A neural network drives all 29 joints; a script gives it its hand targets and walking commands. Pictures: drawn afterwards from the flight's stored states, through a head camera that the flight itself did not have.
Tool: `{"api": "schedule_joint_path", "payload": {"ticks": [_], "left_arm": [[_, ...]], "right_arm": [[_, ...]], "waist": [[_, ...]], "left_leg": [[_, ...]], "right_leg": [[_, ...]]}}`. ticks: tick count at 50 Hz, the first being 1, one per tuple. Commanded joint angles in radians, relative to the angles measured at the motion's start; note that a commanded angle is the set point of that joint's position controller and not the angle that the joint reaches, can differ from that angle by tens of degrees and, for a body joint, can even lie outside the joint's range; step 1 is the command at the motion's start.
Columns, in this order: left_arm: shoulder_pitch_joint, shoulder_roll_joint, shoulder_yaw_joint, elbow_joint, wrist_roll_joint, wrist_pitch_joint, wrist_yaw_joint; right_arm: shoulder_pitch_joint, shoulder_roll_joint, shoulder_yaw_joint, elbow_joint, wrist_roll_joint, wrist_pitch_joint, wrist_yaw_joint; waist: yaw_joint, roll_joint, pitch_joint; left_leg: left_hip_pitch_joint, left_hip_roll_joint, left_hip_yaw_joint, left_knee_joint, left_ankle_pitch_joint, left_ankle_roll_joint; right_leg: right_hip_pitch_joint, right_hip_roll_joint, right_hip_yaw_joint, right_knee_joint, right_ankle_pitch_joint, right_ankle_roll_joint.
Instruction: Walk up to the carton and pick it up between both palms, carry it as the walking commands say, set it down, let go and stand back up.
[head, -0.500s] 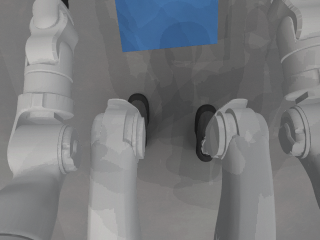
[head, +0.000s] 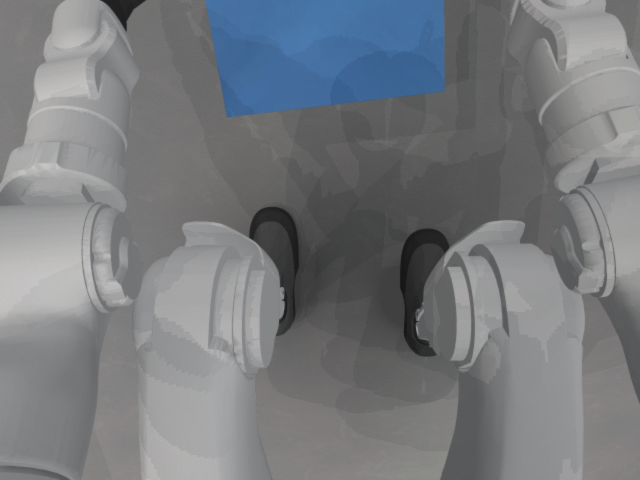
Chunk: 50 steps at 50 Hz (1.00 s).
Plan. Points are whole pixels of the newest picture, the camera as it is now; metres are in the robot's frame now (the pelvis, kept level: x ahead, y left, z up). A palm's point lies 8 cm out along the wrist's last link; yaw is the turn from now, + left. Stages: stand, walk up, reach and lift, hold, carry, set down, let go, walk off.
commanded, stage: reach and lift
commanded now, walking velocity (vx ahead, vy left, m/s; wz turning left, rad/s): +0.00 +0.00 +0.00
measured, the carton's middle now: out of the picture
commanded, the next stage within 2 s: none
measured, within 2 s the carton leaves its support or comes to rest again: leaves its support in 1.66 s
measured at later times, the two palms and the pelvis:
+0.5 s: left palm out of the picture +0.51 +0.23 -0.19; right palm out of the picture +0.54 -0.13 -0.19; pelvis +0.00 +0.00 -0.01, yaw +1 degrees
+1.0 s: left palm out of the picture +0.52 +0.21 -0.20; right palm out of the picture +0.54 -0.10 -0.20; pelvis +0.01 +0.00 +0.00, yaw +0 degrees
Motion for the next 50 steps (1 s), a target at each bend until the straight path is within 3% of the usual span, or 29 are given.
{"api": "schedule_joint_path", "payload": {"ticks": [1,3,9,15,21,28,32,36,39,42,45,50], "left_arm": [[-0.224,0.065,-0.041,-0.156,-0.048,-0.066,0.002],[-0.181,0.057,-0.052,-0.142,-0.059,-0.070,0.002],[-0.099,0.022,-0.048,-0.120,-0.057,-0.077,0.009],[-0.173,0.013,-0.049,-0.107,-0.074,-0.070,0.002],[-0.266,0.035,-0.041,-0.063,-0.050,-0.054,-0.009],[-0.275,0.069,0.010,0.001,0.011,-0.058,0.004],[-0.231,0.029,0.017,-0.005,0.038,-0.072,0.011],[-0.206,-0.060,-0.022,-0.041,0.029,-0.099,0.022],[-0.195,-0.131,-0.057,-0.044,0.008,-0.108,0.018],[-0.188,-0.146,-0.057,-0.032,0.004,-0.111,0.021],[-0.221,-0.186,-0.077,-0.041,-0.007,-0.117,0.017],[-0.347,-0.432,-0.159,-0.072,-0.021,-0.102,-0.042]], "right_arm": [[-0.278,-0.141,-0.053,-0.225,-0.028,-0.077,-0.019],[-0.216,-0.124,-0.058,-0.211,-0.037,-0.086,-0.025],[-0.129,-0.064,-0.035,-0.133,-0.019,-0.076,-0.001],[-0.261,-0.060,-0.015,-0.221,0.008,-0.082,0.002],[-0.326,-0.035,-0.002,-0.121,0.001,-0.049,0.012],[-0.298,-0.072,-0.082,-0.033,-0.075,-0.052,-0.016],[-0.253,-0.028,-0.082,-0.014,-0.087,-0.063,-0.009],[-0.265,0.063,-0.001,-0.101,-0.037,-0.093,0.001],[-0.286,0.118,0.053,-0.174,-0.008,-0.114,0.003],[-0.284,0.109,0.042,-0.202,-0.021,-0.124,-0.014],[-0.263,0.133,0.019,-0.187,-0.039,-0.129,-0.031],[-0.340,0.378,0.059,-0.142,-0.047,-0.106,0.032]], "waist": [[-0.050,-0.016,-1.358],[-0.064,-0.019,-1.368],[-0.022,-0.014,-1.337],[0.000,-0.045,-1.298],[0.013,-0.056,-1.134],[-0.023,-0.046,-1.085],[-0.007,-0.035,-1.120],[0.035,-0.037,-1.215],[0.045,-0.054,-1.239],[0.031,-0.064,-1.239],[-0.009,-0.055,-1.239],[-0.015,-0.035,-1.185]], "left_leg": [[0.624,0.007,-0.002,-0.093,0.435,-0.029],[0.662,0.000,-0.010,-0.083,0.492,-0.027],[0.738,-0.007,-0.026,-0.085,0.557,-0.020],[0.630,-0.004,-0.011,-0.090,0.435,-0.009],[0.492,0.004,0.015,-0.112,0.227,-0.007],[0.414,-0.007,0.021,-0.125,0.179,-0.019],[0.461,-0.018,0.012,-0.128,0.246,-0.024],[0.555,-0.027,0.000,-0.117,0.402,-0.021],[0.569,-0.029,-0.006,-0.108,0.461,-0.014],[0.567,-0.034,-0.011,-0.105,0.469,-0.010],[0.555,-0.042,-0.015,-0.111,0.456,-0.014],[0.557,-0.056,-0.013,-0.118,0.410,-0.014]], "right_leg": [[0.466,-0.028,-0.007,-0.170,0.427,0.006],[0.446,-0.027,-0.016,-0.159,0.466,0.010],[0.358,-0.028,-0.012,-0.145,0.439,0.012],[0.400,-0.036,-0.004,-0.161,0.380,0.011],[0.375,-0.043,0.018,-0.197,0.230,0.010],[0.371,-0.036,0.023,-0.223,0.207,0.010],[0.354,-0.023,0.017,-0.215,0.263,0.008],[0.356,-0.008,0.015,-0.192,0.387,0.010],[0.366,-0.001,0.015,-0.184,0.443,0.014],[0.372,0.002,0.010,-0.187,0.449,0.015],[0.397,0.006,0.005,-0.195,0.453,0.008],[0.331,0.018,0.002,-0.189,0.393,0.001]]}}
